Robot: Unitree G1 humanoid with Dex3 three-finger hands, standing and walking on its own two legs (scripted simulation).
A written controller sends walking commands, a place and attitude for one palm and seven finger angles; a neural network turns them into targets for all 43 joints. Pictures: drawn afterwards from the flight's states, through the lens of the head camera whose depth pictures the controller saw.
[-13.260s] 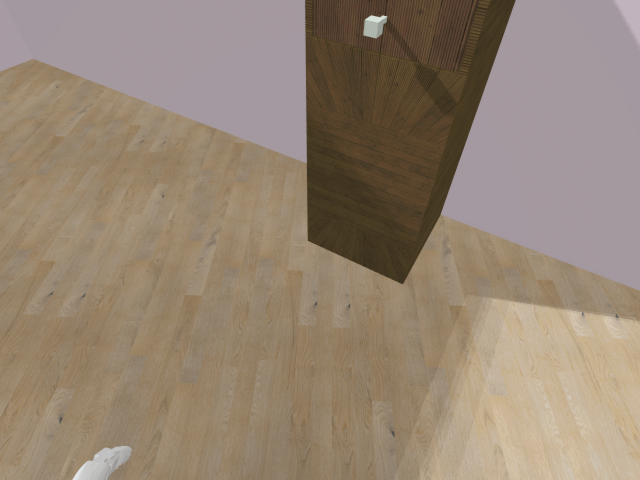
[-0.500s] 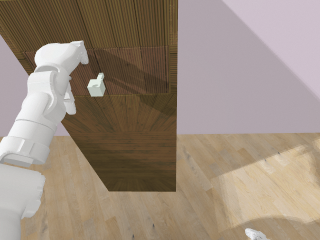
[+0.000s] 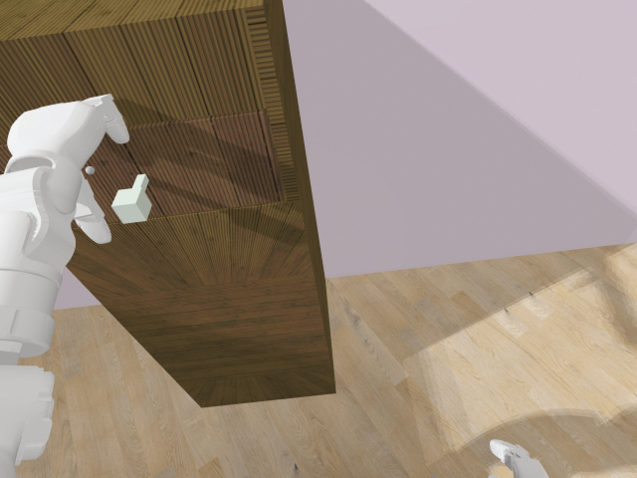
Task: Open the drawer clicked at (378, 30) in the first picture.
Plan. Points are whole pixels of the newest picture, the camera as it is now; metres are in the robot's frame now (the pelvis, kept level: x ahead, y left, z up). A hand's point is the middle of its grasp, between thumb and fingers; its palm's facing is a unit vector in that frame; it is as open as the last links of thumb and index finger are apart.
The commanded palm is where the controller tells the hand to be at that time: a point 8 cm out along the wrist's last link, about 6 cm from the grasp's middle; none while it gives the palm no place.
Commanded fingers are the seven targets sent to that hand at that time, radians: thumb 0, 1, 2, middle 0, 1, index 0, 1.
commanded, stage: move the hooked fingers above the handle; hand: left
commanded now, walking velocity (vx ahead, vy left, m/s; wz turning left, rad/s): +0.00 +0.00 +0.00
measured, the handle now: (136, 196) +0.45 +0.27 +0.15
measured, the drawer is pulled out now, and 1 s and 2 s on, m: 0.00 0.00 0.00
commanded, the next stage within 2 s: none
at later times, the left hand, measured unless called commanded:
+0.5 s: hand (131, 168) +0.42 +0.24 +0.21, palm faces +0.15 -0.03 -0.99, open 13.7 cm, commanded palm +0.37 +0.32 +0.27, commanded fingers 0.00 -0.50 0.30 -0.30 -1.20 -0.30 -1.20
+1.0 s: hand (131, 180) +0.40 +0.23 +0.21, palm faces +0.15 -0.06 -0.99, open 13.8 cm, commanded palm +0.38 +0.31 +0.28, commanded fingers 0.00 -0.50 0.30 -0.30 -1.20 -0.30 -1.20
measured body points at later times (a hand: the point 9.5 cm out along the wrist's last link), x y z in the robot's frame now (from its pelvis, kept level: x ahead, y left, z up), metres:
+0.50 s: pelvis +0.00 +0.02 +0.00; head +0.03 -0.03 +0.44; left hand +0.41 +0.24 +0.26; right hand +0.17 -0.21 -0.14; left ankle +0.02 +0.13 -0.74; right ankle -0.04 -0.09 -0.74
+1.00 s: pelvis -0.01 +0.03 +0.00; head +0.01 +0.01 +0.45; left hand +0.39 +0.23 +0.26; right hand +0.15 -0.23 -0.11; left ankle +0.02 +0.13 -0.74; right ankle -0.04 -0.09 -0.74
